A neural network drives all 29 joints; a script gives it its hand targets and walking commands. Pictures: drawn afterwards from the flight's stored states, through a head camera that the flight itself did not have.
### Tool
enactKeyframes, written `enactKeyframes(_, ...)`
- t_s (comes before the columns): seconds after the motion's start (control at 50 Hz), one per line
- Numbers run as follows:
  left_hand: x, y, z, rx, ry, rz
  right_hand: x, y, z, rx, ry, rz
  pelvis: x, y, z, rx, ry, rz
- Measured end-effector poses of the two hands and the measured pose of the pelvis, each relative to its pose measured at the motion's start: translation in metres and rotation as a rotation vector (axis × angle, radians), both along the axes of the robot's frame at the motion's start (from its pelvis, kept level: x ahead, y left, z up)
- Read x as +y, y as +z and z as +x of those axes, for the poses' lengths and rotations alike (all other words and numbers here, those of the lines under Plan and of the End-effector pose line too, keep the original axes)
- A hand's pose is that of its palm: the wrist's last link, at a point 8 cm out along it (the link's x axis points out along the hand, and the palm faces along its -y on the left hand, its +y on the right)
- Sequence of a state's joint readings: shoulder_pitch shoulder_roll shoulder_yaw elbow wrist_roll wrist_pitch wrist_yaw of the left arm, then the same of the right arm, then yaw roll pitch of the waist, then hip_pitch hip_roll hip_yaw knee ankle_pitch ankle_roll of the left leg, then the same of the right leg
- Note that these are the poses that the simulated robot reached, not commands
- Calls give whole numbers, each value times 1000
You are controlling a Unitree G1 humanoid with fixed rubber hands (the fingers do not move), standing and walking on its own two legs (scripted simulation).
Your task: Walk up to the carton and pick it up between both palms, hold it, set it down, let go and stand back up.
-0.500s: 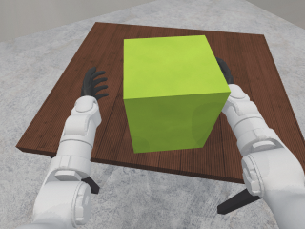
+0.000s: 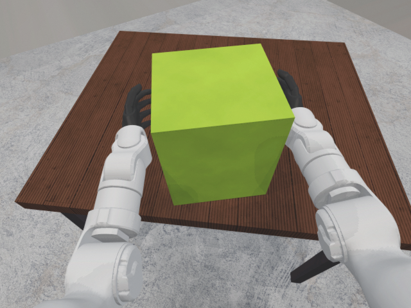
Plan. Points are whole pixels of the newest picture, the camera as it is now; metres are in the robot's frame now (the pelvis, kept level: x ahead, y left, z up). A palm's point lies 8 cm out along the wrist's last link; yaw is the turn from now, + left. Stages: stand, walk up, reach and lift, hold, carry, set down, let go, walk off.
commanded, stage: reach and lift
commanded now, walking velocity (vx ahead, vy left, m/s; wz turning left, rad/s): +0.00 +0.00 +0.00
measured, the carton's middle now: (214, 130) +0.44 +0.06 +0.08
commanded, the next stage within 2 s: none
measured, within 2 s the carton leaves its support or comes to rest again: leaves its support in 1.64 s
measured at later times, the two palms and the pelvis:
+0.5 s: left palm (134, 126) +0.40 +0.20 +0.12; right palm (289, 113) +0.47 -0.09 +0.12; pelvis +0.01 +0.00 +0.00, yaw +1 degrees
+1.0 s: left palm (134, 126) +0.40 +0.20 +0.12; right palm (291, 119) +0.46 -0.09 +0.11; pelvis +0.02 +0.01 +0.00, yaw +1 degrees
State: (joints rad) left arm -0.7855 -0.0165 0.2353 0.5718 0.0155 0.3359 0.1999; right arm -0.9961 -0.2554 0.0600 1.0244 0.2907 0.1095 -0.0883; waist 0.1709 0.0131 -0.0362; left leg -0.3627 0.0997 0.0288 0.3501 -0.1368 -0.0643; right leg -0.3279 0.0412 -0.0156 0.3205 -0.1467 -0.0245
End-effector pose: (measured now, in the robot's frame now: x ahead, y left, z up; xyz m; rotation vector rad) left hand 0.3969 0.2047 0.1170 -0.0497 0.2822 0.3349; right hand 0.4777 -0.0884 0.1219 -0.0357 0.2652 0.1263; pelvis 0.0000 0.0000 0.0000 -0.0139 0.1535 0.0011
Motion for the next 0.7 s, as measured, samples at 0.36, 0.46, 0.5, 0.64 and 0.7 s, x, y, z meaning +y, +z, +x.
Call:
enactKeyframes(0.36, 1, 2, 2, -17, 30, 16, 3, -5, -3, 16, -18, 13, 2, 0, 1, 5, -4, -2)
enactKeyframes(0.46, 1, 2, 1, -29, 31, 25, 2, -4, -4, -3, -8, 2, 2, 2, 3, -11, 8, 4)
enactKeyframes(0.5, 0, 3, -1, -39, 30, 32, 1, -4, -6, -19, 0, -6, 2, 2, 6, -13, 17, 5)
enactKeyframes(0.64, -3, 6, -8, -81, 13, 41, -2, -1, -17, -81, -9, -7, 3, 4, 17, -70, 32, 12)
enactKeyframes(0.7, -3, 6, -7, -82, 2, 36, -4, -1, -21, -88, -20, -11, 3, 4, 18, -94, 30, 15)
